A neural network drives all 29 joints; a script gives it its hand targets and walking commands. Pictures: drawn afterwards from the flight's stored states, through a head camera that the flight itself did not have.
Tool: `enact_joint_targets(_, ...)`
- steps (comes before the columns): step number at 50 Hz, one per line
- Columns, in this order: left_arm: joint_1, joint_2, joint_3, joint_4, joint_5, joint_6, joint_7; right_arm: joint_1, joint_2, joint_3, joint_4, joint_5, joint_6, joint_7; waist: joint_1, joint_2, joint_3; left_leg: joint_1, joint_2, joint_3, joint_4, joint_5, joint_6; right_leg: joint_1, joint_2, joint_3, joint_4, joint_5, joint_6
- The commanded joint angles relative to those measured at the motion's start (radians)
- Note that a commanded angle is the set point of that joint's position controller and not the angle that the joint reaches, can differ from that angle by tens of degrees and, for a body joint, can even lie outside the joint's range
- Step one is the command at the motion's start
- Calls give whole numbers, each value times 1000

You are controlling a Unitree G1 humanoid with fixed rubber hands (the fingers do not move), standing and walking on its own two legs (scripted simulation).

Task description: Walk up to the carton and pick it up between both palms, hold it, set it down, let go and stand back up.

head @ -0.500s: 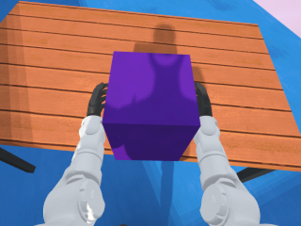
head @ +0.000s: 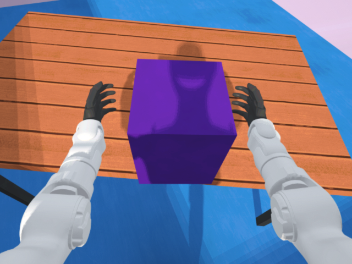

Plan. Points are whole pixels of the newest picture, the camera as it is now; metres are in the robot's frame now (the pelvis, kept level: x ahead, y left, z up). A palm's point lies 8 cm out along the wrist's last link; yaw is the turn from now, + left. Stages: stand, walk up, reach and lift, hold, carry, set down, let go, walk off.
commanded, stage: set down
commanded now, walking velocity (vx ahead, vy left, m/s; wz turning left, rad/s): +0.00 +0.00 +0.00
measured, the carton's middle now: (177, 127) +0.45 +0.01 +0.01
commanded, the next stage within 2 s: none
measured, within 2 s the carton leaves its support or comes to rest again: neither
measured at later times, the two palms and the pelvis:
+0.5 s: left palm (69, 98) +0.41 +0.23 +0.14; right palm (273, 98) +0.43 -0.17 +0.15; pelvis -0.01 -0.01 +0.01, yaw +2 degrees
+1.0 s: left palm (79, 174) +0.31 +0.21 +0.03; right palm (278, 166) +0.33 -0.20 +0.05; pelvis +0.00 -0.01 +0.01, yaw +2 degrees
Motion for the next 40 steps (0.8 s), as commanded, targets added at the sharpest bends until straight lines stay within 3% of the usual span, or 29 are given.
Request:
enact_joint_targets(1, -502, 159, -53, -198, -91, 1, -4, -525, -202, 42, -230, 79, 14, 12, 3, 22, -673, 697, 3, -46, 114, 321, -57, 117, 18, -22, 25, 148, 59)
enact_joint_targets(4, -549, 204, -75, -225, -114, 34, -4, -575, -211, 45, -261, 84, 58, 23, 17, 35, -666, 582, -5, -35, 81, 197, -36, 197, 2, -21, 54, 101, 70)
enact_joint_targets(9, -553, 245, -71, -255, -140, 99, -15, -557, -218, 64, -258, 113, 125, 10, 5, 25, -631, 532, -14, -25, 80, 190, -10, 316, -27, 3, 74, 179, 80)
enact_joint_targets(10, -561, 253, -67, -211, -143, 110, -22, -577, -210, 76, -245, 117, 136, 6, 9, 3, -599, 507, -10, -29, 75, 176, -8, 329, -31, 1, 73, 178, 74)
enact_joint_targets(13, -462, 247, -55, -223, -112, 147, -34, -482, -212, 93, -224, 126, 149, -4, 2, 24, -512, 528, -12, -26, 55, 144, -17, 380, -47, 9, 53, 152, 71)
enact_joint_targets(17, -550, 296, -56, -312, -143, 182, -27, -564, -230, 45, -306, 109, 211, -19, -17, 53, -527, 559, -14, -40, 49, 151, -23, 337, -34, -8, 49, 135, 59)
enact_joint_targets(19, -494, 265, -69, -338, -150, 222, -28, -502, -241, 38, -309, 100, 235, -23, -37, 58, -513, 618, -2, -42, 45, 175, -35, 351, -38, -10, 34, 144, 45)
enact_joint_targets(22, -489, 283, -59, -377, -154, 260, -40, -502, -247, 33, -391, 92, 267, -41, -34, 38, -495, 619, -9, -45, 42, 199, -32, 385, -29, -12, 29, 184, 37)
enact_joint_targets(25, -350, 266, -42, -433, -121, 285, -54, -367, -233, 17, -411, 82, 279, -49, -42, 74, -445, 647, -15, -49, 31, 228, -39, 439, -38, -9, 20, 222, 26)
enact_joint_targets(27, -380, 276, -42, -446, -124, 295, -58, -394, -227, 14, -421, 82, 293, -44, -45, 60, -405, 655, -9, -53, 25, 215, -40, 422, -32, -14, 15, 195, 22)
enact_joint_targets(29, -259, 237, -37, -509, -106, 294, -61, -270, -222, 9, -466, 77, 278, -35, -37, 80, -378, 694, -7, -60, 17, 247, -52, 442, -30, -16, 0, 201, 10)
enact_joint_targets(35, -35, 199, -1, -601, -45, 314, -75, -55, -190, -2, -556, 54, 263, -21, -28, 55, -234, 735, -17, -57, -6, 225, -51, 475, -26, -13, -34, 161, -5)
enact_joint_targets(37, 115, 167, -3, -677, -32, 299, -85, 96, -166, 10, -600, 60, 230, -22, -28, 51, -204, 760, -23, -47, -12, 259, -49, 519, -32, -11, -40, 200, -1)
enact_joint_targets(40, 138, 167, -17, -791, -41, 249, -70, 103, -165, -24, -734, 37, 183, -9, -21, 49, -209, 761, -26, -49, -18, 227, -59, 493, -8, -19, -47, 145, -9)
